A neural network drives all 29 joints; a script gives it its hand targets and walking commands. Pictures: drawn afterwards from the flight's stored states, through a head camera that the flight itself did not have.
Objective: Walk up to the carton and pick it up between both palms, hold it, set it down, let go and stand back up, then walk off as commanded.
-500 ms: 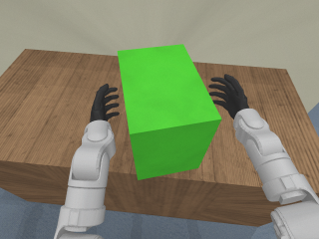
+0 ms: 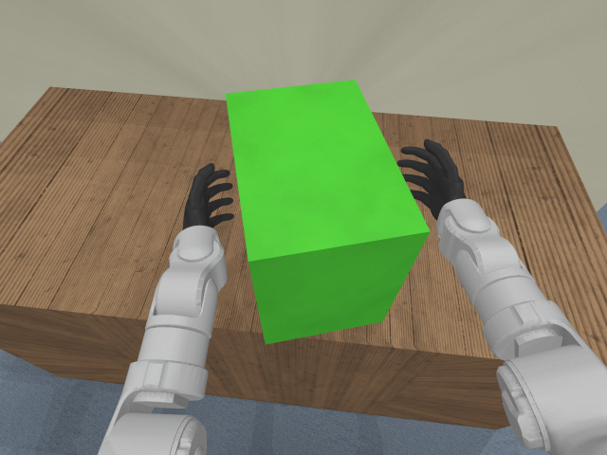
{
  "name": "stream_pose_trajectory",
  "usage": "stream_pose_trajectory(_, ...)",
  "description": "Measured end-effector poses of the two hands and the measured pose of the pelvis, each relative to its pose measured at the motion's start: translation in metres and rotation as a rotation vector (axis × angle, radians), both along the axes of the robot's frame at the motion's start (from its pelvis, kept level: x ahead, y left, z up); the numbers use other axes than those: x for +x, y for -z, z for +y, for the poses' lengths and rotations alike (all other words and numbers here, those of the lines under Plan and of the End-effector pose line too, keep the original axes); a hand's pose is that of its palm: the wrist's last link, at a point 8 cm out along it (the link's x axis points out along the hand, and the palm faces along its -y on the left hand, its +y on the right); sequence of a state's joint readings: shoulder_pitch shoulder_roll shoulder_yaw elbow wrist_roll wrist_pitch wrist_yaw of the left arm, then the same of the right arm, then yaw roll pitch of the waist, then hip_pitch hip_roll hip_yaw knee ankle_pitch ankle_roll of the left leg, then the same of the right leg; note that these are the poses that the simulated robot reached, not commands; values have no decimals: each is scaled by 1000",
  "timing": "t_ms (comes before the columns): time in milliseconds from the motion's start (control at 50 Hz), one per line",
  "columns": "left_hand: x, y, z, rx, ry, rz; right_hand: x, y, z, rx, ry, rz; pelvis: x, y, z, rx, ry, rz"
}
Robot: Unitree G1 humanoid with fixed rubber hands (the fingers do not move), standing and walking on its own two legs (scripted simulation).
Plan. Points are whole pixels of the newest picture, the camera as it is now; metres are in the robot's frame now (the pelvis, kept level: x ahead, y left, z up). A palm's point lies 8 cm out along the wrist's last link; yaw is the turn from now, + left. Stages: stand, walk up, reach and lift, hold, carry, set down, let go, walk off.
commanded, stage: reach and lift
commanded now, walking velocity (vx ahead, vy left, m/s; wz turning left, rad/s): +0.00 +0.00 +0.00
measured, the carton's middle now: (309, 215) +0.48 +0.05 -0.01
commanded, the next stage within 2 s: none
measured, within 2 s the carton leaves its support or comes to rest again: neither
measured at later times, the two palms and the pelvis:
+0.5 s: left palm (212, 261) +0.37 +0.18 +0.01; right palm (423, 228) +0.44 -0.12 +0.02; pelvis +0.00 +0.01 -0.01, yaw -1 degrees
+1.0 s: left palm (217, 265) +0.37 +0.18 +0.00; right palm (417, 226) +0.45 -0.11 +0.02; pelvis +0.01 +0.01 -0.01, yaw -1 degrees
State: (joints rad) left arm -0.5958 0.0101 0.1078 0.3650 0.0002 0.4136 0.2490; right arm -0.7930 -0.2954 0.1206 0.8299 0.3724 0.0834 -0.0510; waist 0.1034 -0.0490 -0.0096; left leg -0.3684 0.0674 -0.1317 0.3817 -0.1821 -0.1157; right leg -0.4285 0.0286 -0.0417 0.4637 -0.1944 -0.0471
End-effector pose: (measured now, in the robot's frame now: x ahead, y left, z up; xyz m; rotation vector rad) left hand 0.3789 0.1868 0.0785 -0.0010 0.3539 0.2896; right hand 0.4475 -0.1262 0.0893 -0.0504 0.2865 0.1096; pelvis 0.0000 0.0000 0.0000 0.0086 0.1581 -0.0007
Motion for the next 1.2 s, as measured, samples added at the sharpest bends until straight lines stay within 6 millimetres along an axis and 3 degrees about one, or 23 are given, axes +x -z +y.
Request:
stream_pose_trajectory(180,-5,28,-2,-10,-9,-41,-5,25,13,12,-10,-3,0,1,2,-8,4,-1)
stream_pose_trajectory(460,-11,71,-3,-30,-18,-47,-5,63,11,-19,18,33,3,6,11,-30,14,63)
stream_pose_trajectory(840,-9,77,-5,-54,-59,-82,5,67,14,-11,4,-18,10,8,15,-34,14,118)
stream_pose_trajectory(1200,-10,78,-10,-69,-89,-101,-8,65,16,-31,-7,-41,9,8,14,-33,14,118)
